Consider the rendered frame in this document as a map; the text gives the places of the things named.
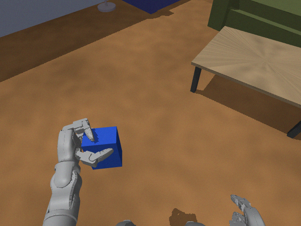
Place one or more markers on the left robot hand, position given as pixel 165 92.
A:
pixel 69 144

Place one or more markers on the left robot arm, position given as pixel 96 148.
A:
pixel 63 208

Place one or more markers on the coffee table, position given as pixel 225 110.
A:
pixel 265 65

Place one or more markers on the sofa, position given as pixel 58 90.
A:
pixel 278 20

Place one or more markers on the armchair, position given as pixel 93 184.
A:
pixel 150 6

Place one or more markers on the carton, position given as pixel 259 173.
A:
pixel 107 137

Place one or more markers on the right robot hand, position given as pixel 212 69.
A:
pixel 251 215

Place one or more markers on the floor lamp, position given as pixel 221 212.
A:
pixel 106 6

